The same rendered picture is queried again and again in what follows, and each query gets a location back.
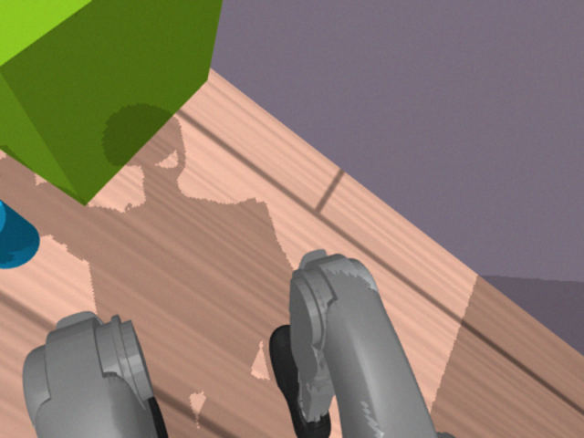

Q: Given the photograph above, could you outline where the left robot foot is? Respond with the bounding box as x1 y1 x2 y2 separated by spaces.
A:
148 396 168 438

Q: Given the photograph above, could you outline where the can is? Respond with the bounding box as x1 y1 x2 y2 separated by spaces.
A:
0 200 40 269

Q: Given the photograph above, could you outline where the right robot foot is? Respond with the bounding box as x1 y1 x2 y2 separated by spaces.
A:
269 325 331 438

